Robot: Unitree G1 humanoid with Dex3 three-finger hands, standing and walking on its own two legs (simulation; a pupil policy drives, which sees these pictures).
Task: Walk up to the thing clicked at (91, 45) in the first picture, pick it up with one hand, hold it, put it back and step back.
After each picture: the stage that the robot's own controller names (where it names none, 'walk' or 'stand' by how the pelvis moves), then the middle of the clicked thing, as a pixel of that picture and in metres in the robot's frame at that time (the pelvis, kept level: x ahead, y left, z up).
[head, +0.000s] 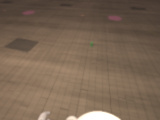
stand; (91, 44) +1.79 -0.06 -0.72
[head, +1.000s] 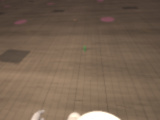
walk; (84, 48) +1.63 +0.20 -0.70
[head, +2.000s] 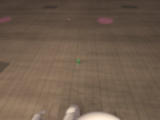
walk; (78, 62) +1.09 +0.26 -0.71
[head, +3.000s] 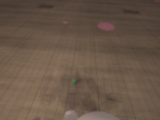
walk; (74, 82) +0.63 +0.19 -0.70
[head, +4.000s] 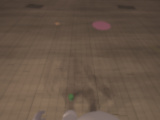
walk; (71, 97) +0.37 +0.19 -0.69
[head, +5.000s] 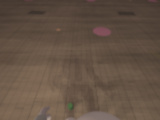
stand; (70, 106) +0.30 +0.20 -0.72
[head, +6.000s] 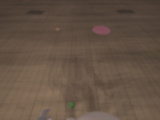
stand; (71, 105) +0.31 +0.20 -0.73
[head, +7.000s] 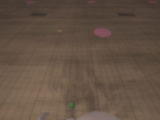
stand; (71, 105) +0.33 +0.20 -0.73
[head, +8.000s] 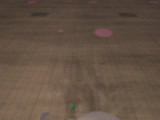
stand; (71, 106) +0.31 +0.19 -0.73
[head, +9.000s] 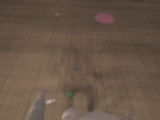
go down; (69, 95) +0.34 +0.19 -0.69
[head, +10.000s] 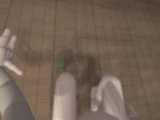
go down; (61, 65) +0.42 +0.20 -0.30
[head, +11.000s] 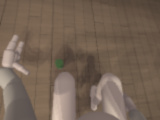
close in; (59, 64) +0.42 +0.21 -0.29
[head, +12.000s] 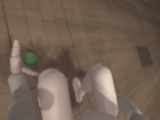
close in; (29, 60) +0.41 +0.24 -0.23
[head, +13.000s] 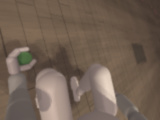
close; (24, 60) +0.40 +0.25 -0.23
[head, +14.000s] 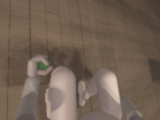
lift; (42, 64) +0.34 +0.24 -0.19
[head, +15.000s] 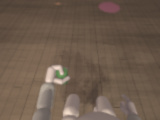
lift; (62, 76) +0.32 +0.18 +0.00
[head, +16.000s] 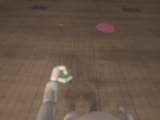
hold; (66, 77) +0.33 +0.17 +0.01
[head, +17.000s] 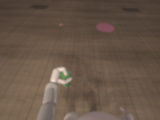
hold; (66, 78) +0.32 +0.17 +0.00
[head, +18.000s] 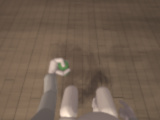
crouch; (64, 68) +0.38 +0.17 -0.07
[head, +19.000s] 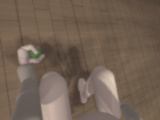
lower; (36, 56) +0.43 +0.24 -0.20
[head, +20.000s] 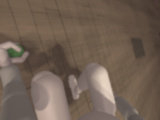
lower; (16, 54) +0.44 +0.27 -0.24
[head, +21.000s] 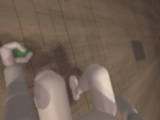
lower; (20, 53) +0.43 +0.26 -0.24
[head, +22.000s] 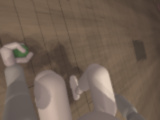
lower; (21, 54) +0.43 +0.26 -0.24
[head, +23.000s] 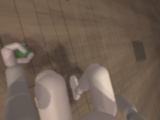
lower; (21, 54) +0.43 +0.26 -0.24
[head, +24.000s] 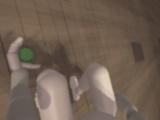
open; (25, 56) +0.41 +0.24 -0.24
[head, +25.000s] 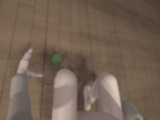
stand; (56, 60) +0.43 +0.21 -0.26
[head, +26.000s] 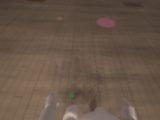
stand; (71, 96) +0.36 +0.16 -0.63
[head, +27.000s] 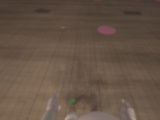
stand; (73, 101) +0.36 +0.17 -0.67
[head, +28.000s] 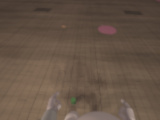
stand; (73, 101) +0.36 +0.16 -0.67
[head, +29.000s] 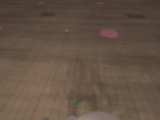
walk; (75, 101) +0.38 +0.17 -0.72
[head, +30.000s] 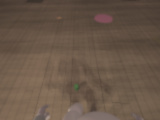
walk; (76, 87) +0.47 +0.16 -0.70
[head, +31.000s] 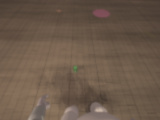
walk; (75, 69) +0.77 +0.17 -0.70
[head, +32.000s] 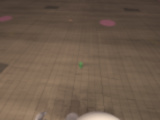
stand; (80, 65) +1.02 +0.17 -0.70
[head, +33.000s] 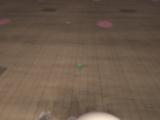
stand; (79, 66) +1.02 +0.18 -0.72
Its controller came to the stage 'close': yes
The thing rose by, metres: 0.72
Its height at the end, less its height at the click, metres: +0.00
